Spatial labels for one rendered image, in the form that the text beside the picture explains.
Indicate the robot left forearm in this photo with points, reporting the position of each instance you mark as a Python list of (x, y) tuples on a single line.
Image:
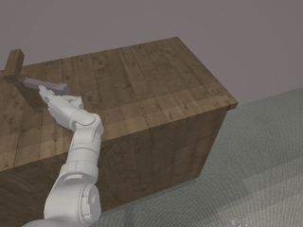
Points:
[(82, 161)]

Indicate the counter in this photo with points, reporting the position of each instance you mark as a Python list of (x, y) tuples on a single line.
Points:
[(161, 110)]

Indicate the robot left upper arm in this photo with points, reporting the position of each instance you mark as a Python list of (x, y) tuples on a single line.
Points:
[(71, 205)]

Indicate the robot right hand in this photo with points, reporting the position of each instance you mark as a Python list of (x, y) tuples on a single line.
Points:
[(235, 222)]

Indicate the tap lever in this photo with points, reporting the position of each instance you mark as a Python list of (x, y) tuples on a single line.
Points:
[(61, 89)]

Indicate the robot left hand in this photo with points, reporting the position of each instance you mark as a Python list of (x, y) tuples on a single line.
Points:
[(61, 107)]

